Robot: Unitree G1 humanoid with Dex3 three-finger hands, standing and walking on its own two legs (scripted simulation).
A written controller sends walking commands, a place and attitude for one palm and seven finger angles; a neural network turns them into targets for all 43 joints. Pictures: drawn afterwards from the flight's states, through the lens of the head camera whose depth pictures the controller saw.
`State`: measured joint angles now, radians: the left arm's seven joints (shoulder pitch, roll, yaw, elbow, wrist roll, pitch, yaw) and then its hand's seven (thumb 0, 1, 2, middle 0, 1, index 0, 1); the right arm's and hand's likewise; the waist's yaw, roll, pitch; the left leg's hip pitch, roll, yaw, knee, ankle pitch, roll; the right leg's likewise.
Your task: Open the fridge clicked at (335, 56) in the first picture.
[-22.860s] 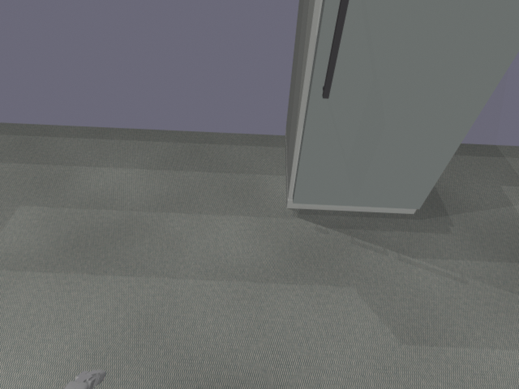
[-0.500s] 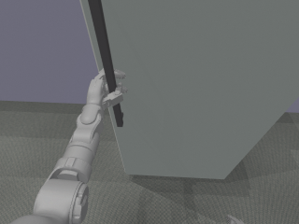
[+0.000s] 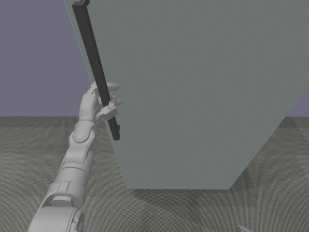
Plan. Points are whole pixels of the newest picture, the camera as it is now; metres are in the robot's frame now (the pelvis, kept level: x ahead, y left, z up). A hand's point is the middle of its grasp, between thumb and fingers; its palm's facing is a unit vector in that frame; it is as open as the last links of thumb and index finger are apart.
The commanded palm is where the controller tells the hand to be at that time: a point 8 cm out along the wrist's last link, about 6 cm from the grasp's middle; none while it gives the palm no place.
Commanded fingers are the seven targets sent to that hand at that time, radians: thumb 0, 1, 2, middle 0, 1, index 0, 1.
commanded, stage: grip the handle and tug to test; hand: left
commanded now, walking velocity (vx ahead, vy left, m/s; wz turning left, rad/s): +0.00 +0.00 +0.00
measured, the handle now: (105, 87) +0.45 +0.13 +0.15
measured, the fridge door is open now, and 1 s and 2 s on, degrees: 0 7 30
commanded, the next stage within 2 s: pull the door a little, standing still in 0.06 s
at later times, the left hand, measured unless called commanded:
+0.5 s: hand (112, 110) +0.39 +0.11 +0.12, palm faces -0.05 -1.00 +0.00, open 5.7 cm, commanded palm +0.33 +0.16 +0.13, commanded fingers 0.00 0.90 0.90 -0.45 -1.40 -0.45 -1.40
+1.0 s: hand (109, 128) +0.33 +0.11 +0.13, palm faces -0.15 -0.97 -0.19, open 5.9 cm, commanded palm +0.31 +0.17 +0.12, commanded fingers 0.00 0.90 0.90 -0.45 -1.40 -0.45 -1.40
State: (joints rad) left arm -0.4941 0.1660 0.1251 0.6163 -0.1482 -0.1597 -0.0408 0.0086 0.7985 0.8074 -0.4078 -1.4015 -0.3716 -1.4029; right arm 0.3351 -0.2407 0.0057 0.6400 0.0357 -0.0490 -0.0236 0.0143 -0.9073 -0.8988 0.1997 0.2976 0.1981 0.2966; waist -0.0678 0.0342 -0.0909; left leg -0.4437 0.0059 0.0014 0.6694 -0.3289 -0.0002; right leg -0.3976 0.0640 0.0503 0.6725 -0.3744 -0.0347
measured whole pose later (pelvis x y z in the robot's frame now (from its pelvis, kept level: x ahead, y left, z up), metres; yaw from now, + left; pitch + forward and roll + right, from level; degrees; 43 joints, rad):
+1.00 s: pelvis +0.11 +0.02 +0.03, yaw -9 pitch +4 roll +0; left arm 0.51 0.20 -0.09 -0.44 -0.05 -0.03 0.05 0.00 0.68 0.79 -0.37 -1.35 -0.36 -1.38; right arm 0.19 -0.24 0.02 0.49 -0.03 0.05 -0.04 0.02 -0.91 -0.90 0.20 0.30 0.20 0.30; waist -0.01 0.07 -0.04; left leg -0.13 -0.04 -0.02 0.49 -0.26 0.03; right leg -0.29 0.00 -0.03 0.75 -0.33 0.01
